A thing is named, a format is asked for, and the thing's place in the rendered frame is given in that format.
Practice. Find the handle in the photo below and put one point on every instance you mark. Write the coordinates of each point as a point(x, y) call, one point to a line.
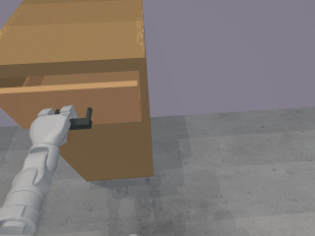
point(80, 123)

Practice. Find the robot left hand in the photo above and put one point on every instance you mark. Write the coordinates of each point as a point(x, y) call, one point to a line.
point(51, 128)

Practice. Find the drawer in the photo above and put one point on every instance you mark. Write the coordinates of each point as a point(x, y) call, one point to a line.
point(114, 97)

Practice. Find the cabinet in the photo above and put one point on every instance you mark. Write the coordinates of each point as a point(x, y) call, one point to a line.
point(69, 37)

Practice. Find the left robot forearm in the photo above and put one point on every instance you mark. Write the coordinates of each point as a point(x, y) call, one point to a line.
point(20, 213)

